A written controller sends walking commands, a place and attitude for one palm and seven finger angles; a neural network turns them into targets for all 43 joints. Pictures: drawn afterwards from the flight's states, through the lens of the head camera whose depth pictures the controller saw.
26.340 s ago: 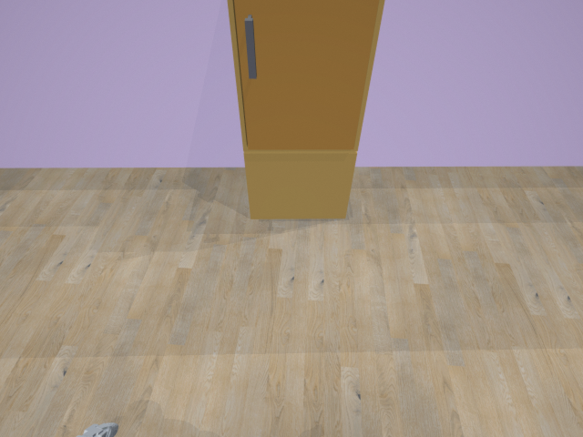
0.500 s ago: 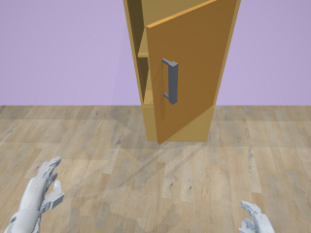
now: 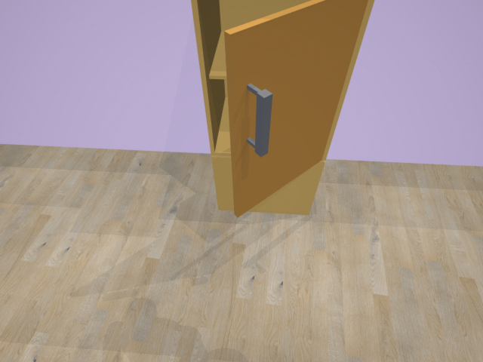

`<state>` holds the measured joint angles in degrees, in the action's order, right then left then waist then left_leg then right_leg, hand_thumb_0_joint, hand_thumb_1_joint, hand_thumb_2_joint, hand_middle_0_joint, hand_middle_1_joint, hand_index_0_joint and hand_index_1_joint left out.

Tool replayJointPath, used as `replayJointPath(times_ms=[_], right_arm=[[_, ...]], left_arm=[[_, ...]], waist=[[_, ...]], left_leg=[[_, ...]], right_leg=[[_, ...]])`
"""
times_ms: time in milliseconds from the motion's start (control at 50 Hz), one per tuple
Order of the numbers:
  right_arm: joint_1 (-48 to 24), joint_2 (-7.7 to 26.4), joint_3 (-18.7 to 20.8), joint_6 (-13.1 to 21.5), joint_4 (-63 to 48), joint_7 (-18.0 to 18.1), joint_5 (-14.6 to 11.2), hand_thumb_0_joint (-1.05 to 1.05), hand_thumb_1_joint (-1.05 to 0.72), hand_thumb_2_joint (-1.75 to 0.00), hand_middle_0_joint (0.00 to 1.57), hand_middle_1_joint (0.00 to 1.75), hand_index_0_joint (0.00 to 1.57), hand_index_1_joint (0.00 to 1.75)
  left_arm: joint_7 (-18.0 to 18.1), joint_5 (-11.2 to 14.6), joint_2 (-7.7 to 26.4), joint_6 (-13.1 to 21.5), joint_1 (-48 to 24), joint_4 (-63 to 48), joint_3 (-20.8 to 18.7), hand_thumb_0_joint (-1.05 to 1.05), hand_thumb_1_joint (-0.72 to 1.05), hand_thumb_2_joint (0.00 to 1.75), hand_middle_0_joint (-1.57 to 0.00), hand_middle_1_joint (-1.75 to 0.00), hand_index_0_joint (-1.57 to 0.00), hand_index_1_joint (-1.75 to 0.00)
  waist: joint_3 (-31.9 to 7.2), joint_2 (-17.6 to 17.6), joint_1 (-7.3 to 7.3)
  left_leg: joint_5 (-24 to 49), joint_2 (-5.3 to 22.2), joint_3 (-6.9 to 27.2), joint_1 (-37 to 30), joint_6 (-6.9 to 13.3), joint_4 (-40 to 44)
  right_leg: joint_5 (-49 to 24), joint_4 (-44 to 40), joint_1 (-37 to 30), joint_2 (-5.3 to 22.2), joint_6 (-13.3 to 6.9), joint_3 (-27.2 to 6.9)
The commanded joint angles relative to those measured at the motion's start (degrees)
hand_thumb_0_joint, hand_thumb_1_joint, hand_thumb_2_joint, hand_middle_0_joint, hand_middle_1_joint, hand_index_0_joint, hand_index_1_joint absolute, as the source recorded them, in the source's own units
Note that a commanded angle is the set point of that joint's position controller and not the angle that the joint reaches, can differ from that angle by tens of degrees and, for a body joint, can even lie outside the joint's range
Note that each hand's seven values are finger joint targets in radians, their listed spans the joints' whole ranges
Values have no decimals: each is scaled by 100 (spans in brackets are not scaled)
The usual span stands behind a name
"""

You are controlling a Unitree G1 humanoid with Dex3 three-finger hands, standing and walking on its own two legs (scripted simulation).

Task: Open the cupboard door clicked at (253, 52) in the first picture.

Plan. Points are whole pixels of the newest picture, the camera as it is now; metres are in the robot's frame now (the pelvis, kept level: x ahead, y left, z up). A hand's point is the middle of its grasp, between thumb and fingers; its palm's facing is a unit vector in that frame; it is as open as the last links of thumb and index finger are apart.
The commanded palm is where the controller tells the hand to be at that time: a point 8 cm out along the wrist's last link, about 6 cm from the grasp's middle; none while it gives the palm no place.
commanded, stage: let the arm hang, fingers relaxed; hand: left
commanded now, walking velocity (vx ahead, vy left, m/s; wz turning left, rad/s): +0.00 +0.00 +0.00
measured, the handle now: (256, 121) +0.60 +0.01 +0.05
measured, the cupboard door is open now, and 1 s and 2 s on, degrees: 43 43 43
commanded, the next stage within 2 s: look to check the result in 0.48 s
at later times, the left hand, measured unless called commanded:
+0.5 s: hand out of the picture +0.02 +0.16 -0.17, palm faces +0.04 -0.98 -0.19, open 7.3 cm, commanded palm none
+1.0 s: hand out of the picture +0.01 +0.15 -0.17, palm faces +0.05 -0.98 -0.20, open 7.4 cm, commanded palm none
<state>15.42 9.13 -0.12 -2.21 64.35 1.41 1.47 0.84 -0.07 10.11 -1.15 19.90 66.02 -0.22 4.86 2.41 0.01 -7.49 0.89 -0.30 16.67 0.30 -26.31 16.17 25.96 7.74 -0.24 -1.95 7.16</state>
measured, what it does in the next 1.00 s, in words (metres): stands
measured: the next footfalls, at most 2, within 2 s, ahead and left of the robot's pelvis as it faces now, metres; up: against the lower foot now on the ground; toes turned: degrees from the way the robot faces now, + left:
right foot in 1.84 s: +0.01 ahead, -0.15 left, +0.00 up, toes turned -19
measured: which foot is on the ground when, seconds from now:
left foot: down 0.00-1.00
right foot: down 0.00-1.00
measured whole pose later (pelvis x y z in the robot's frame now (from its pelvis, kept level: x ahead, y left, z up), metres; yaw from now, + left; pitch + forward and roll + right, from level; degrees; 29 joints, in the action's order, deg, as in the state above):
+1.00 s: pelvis +0.03 -0.02 +0.00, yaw -1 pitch -3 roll +0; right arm 13.4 8.9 0.1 -1.0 66.1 2.4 1.6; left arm 1.7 0.0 7.3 0.4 16.7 65.9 -0.7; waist 4.0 1.5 0.1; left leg -9.1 1.6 -0.6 12.3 -1.2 -24.0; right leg 17.3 22.8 3.2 -1.1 -2.9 6.7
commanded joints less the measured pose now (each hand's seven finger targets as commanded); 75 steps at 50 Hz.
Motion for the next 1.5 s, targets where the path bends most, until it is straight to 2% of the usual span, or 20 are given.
replayJointPath(times_ms=[0,180,200,260,320,440,560,740,820,900,1040,1160,1200,1240,1300,1360,1400,1420,1460,1480], right_arm=[[285,521,108,82,-105,32,-9,0,-90,-90,20,30,20,30],[345,322,80,116,68,26,9,0,-90,-90,20,30,20,30],[363,310,76,126,70,29,10,0,-90,-90,20,30,20,30],[321,286,82,147,74,34,4,0,-90,-90,20,30,20,30],[314,287,76,165,81,42,10,0,-90,-90,20,30,20,30],[270,298,82,189,47,71,-8,0,-90,-90,20,30,20,30],[228,316,83,164,53,77,-11,0,-90,-90,20,30,20,30],[173,419,83,185,29,99,-25,0,-90,-90,20,30,20,30],[148,409,67,167,59,101,-13,0,-90,-90,20,30,20,30],[152,417,71,167,68,97,-7,0,-90,-90,20,30,20,30],[142,454,65,178,51,102,-24,0,-90,-90,20,30,20,30],[170,395,66,165,80,101,-10,0,-90,-90,20,30,20,30],[175,393,71,168,77,114,-4,0,-90,-90,20,30,20,30],[228,455,131,129,37,154,-12,0,-90,-90,20,30,20,30],[164,531,245,46,-72,193,-3,0,-90,-90,20,30,20,30],[24,483,316,11,-251,189,-4,0,-90,-90,20,30,20,30],[-107,474,347,12,-392,185,-13,0,-90,-90,20,30,20,30],[-130,471,361,25,-455,185,-18,0,-90,-90,20,30,20,30],[39,493,370,62,-488,196,-26,0,-90,-90,20,30,20,30],[202,641,385,94,-451,216,-4,0,-90,-90,20,30,20,30]], left_arm=[[90,-18,514,122,164,-135,-127,0,90,90,-20,-30,-20,-30],[132,-22,404,137,156,-121,-162,0,90,90,-20,-30,-20,-30],[136,-18,395,140,148,-132,-169,0,90,90,-20,-30,-20,-30],[141,-21,384,156,147,-140,-180,0,90,90,-20,-30,-20,-30],[143,-15,356,168,102,-155,-192,0,90,90,-20,-30,-20,-30],[152,-17,342,197,119,-156,-207,0,90,90,-20,-30,-20,-30],[154,-17,331,197,93,-134,-191,0,90,90,-20,-30,-20,-30],[160,-18,346,213,144,-115,-196,0,90,90,-20,-30,-20,-30],[157,-12,326,197,163,-88,-175,0,90,90,-20,-30,-20,-30],[154,-8,337,195,124,-95,-178,0,90,90,-20,-30,-20,-30],[155,-8,388,208,130,-105,-184,0,90,90,-20,-30,-20,-30],[162,-10,340,199,125,-105,-174,0,90,90,-20,-30,-20,-30],[160,-9,335,191,141,-119,-193,0,90,90,-20,-30,-20,-30],[165,-27,430,135,110,-200,-279,0,90,90,-20,-30,-20,-30],[133,-64,594,17,-9,-360,-422,0,90,90,-20,-30,-20,-30],[100,-89,715,-42,-125,-497,-525,0,90,90,-20,-30,-20,-30],[82,-104,764,-53,-217,-593,-575,0,90,90,-20,-30,-20,-30],[83,-115,782,-50,-268,-630,-595,0,90,90,-20,-30,-20,-30],[72,-109,804,-65,-425,-733,-624,0,90,90,-20,-30,-20,-30],[49,-97,695,-71,-472,-799,-620,0,90,90,-20,-30,-20,-30]], waist=[[62,-307,89],[199,-343,50],[182,-246,50],[142,-285,17],[64,-68,38],[-88,-120,17],[59,-274,59],[-138,-254,45],[73,-241,44],[30,-207,47],[-47,-271,29],[96,-256,40],[14,-251,29],[-90,-240,28],[55,-471,42],[54,-741,26],[90,-861,6],[69,-822,24],[-60,-538,136],[-146,-3,186]], left_leg=[[-406,363,436,-483,138,397],[-126,361,388,-339,137,488],[-61,368,412,-355,142,501],[98,379,372,-350,138,473],[252,387,378,-426,131,478],[621,419,334,-512,136,393],[531,427,306,-584,122,391],[766,457,299,-739,138,371],[653,443,282,-690,121,393],[571,442,308,-690,115,427],[671,454,294,-753,123,414],[573,434,271,-679,107,403],[701,468,214,-751,102,352],[709,515,81,-713,88,112],[318,549,-210,-384,23,-241],[-346,436,-451,-130,-71,-751],[-952,370,-478,61,-118,-1075],[-1063,390,-462,71,-129,-1062],[-470,511,-401,-363,-102,-527],[313,813,-141,-829,8,-123]], right_leg=[[685,-953,880,713,-215,-718],[403,-845,705,697,-168,-704],[326,-809,665,685,-168,-689],[122,-820,553,710,-143,-668],[-63,-782,478,703,-144,-680],[-625,-800,240,723,-105,-661],[-608,-926,337,732,-84,-682],[-1021,-898,146,706,-58,-660],[-922,-957,235,710,-47,-679],[-693,-989,204,704,-72,-668],[-906,-996,133,706,-50,-658],[-826,-1043,189,714,-36,-684],[-1152,-974,157,708,-35,-741],[-1543,-804,120,724,-64,-811],[-1795,-641,227,833,-211,-1066],[-1736,-674,361,1066,-487,-1517],[-2068,-642,395,1181,-682,-1800],[-2319,-547,398,1211,-738,-1886],[-2403,-222,643,1045,-604,-1809],[-2133,120,954,666,-382,-1545]])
